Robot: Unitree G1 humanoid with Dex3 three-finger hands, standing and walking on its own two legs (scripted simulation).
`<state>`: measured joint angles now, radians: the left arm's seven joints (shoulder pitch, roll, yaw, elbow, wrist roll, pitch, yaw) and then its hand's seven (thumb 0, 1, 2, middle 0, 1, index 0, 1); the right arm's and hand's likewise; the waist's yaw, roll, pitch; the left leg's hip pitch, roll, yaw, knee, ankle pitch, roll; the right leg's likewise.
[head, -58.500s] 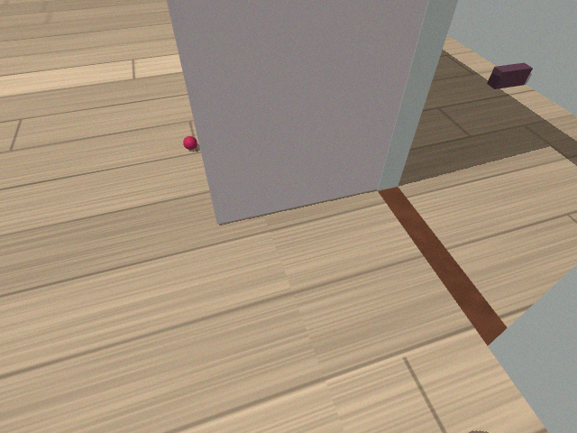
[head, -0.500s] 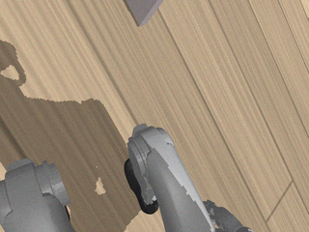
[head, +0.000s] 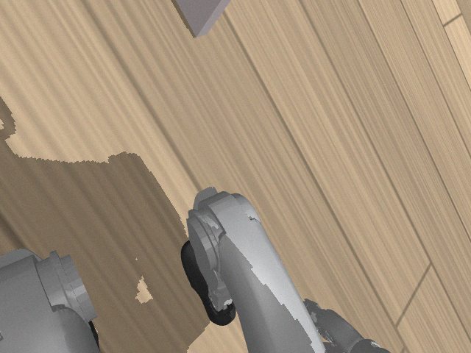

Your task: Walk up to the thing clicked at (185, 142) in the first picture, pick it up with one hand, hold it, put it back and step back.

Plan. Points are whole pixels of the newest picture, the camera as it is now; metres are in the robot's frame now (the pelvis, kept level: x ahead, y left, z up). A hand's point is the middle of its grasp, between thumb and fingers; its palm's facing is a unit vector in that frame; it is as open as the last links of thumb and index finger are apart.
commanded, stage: close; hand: left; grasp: from above
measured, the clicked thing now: out of the picture +0.47 +0.34 -0.27
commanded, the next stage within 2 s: settle in 1.16 s
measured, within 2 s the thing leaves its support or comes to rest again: leaves its support in 1.60 s
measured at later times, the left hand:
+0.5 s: hand out of the picture +0.45 +0.34 -0.24, palm faces -0.40 -0.15 -0.90, open 10.4 cm
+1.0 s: hand out of the picture +0.45 +0.34 -0.23, palm faces -0.41 -0.16 -0.90, open 10.1 cm
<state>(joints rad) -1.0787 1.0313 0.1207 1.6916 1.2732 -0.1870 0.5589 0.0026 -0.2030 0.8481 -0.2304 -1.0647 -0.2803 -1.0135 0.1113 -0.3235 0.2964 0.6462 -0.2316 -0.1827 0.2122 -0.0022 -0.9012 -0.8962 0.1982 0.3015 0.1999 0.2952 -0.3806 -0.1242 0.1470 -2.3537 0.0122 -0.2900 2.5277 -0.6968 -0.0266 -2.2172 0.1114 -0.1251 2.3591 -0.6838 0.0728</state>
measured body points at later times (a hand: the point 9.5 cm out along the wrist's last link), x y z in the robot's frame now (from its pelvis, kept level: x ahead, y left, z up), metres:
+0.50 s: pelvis +0.00 +0.00 +0.00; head +0.27 +0.13 +0.33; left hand +0.47 +0.35 -0.19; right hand +0.06 -0.26 -0.05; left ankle +0.06 +0.13 -0.27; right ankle +0.12 -0.13 -0.27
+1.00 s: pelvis +0.00 +0.00 +0.00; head +0.27 +0.13 +0.33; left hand +0.47 +0.35 -0.18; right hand +0.05 -0.25 -0.05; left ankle +0.06 +0.13 -0.27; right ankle +0.12 -0.13 -0.27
